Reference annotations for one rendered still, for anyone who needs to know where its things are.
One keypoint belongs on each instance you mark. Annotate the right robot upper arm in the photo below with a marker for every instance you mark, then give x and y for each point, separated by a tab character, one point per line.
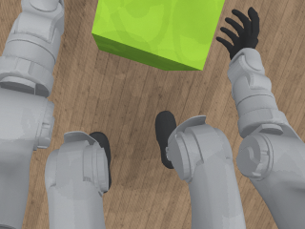
275	165

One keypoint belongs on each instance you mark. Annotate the robot right forearm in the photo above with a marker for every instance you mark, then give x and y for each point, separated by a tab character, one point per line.
253	97

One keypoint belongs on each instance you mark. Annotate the left robot upper arm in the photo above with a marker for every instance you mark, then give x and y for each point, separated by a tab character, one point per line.
26	124

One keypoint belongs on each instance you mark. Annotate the robot left foot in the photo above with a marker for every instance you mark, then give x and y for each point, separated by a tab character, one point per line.
104	143

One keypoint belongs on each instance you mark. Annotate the robot left forearm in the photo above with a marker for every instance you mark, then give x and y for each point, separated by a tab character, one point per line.
32	47

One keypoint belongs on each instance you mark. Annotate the carton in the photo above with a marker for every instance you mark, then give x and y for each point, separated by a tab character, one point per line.
170	35

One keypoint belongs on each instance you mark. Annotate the robot right shin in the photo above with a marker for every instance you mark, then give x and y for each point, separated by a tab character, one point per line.
196	121

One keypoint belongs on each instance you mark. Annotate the right robot hand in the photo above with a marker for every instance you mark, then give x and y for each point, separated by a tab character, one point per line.
247	37

